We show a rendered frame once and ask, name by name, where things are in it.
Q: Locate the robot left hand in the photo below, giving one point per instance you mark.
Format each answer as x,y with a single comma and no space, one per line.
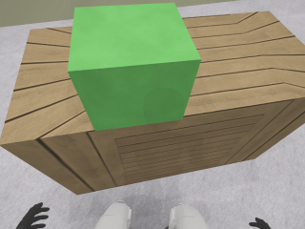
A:
29,218

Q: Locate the right robot thigh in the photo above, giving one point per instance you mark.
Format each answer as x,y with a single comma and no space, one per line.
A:
186,217

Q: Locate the robot right hand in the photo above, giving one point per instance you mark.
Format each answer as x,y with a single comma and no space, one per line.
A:
260,223

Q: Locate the left robot thigh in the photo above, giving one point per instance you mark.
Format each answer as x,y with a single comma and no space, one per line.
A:
117,216

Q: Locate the robot thigh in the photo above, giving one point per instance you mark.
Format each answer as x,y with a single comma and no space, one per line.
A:
186,217
117,216

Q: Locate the carton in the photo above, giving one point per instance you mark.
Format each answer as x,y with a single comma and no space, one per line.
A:
132,65

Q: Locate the pedestal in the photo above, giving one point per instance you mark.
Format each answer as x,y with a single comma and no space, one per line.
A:
248,94

